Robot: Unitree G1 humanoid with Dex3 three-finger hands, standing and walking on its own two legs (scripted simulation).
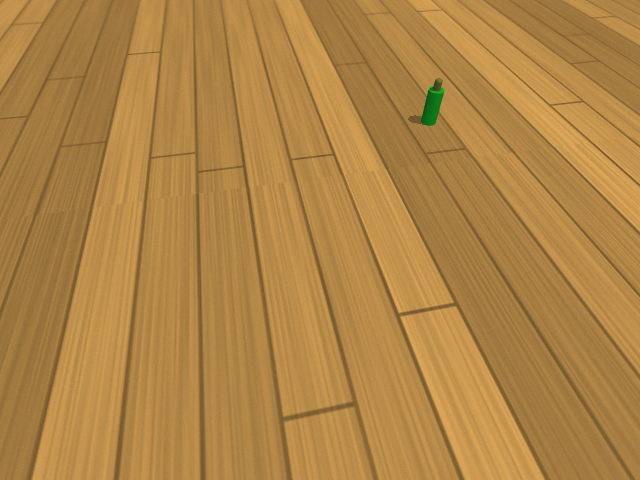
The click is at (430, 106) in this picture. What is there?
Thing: necked bottle
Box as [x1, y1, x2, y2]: [421, 78, 443, 125]
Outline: 440,78 437,78 435,80 434,85 429,87 421,121 424,124 431,125 435,122 443,94 443,89 440,86
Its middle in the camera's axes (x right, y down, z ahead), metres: +0.65 -0.79 +2.16
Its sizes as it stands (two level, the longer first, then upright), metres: 0.084 0.084 0.259
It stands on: the floor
